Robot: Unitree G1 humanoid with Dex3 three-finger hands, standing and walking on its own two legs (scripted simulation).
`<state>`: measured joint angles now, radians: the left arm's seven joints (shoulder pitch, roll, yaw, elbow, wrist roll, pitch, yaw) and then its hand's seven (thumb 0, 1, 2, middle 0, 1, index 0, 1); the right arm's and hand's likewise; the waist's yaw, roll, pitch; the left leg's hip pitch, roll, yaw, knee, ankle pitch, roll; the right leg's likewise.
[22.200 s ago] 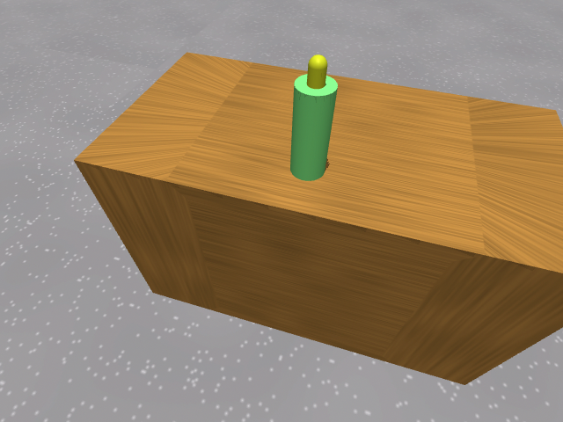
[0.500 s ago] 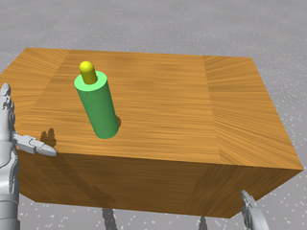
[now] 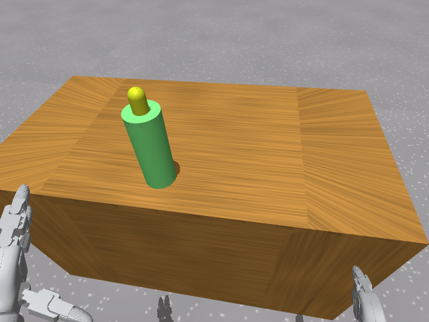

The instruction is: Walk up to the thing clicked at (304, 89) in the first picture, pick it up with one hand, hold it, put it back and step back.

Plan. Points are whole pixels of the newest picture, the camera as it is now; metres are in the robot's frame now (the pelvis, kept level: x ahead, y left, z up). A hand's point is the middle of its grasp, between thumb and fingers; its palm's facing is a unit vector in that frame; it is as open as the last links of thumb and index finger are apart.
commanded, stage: sink last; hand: left
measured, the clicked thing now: (149, 139) +0.49 +0.19 +0.08
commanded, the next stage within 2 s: home in 0.22 s
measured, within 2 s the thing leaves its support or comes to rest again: neither
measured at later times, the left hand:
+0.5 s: hand (62, 263) +0.19 +0.25 +0.09, palm faces +0.30 -0.87 -0.39, open 17.3 cm
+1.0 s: hand (138, 292) +0.20 +0.18 -0.09, palm faces +0.06 -0.98 -0.20, open 17.3 cm
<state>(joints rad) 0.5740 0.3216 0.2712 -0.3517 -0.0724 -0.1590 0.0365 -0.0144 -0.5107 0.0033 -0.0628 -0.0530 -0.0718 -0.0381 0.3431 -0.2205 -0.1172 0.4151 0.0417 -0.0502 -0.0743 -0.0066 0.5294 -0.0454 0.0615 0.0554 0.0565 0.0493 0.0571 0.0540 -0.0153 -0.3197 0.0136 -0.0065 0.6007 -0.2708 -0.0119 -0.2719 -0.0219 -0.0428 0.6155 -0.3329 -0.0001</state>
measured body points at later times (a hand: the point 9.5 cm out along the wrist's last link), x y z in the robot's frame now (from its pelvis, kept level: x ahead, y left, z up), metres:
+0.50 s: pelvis +0.00 +0.00 +0.01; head +0.00 -0.01 +0.46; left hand +0.16 +0.30 +0.11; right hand +0.16 -0.25 -0.07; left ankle +0.03 +0.13 -0.73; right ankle +0.00 -0.12 -0.73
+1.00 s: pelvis +0.02 +0.01 +0.01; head +0.05 +0.02 +0.46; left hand +0.19 +0.24 -0.07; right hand +0.18 -0.22 -0.08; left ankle +0.03 +0.13 -0.73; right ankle +0.00 -0.12 -0.73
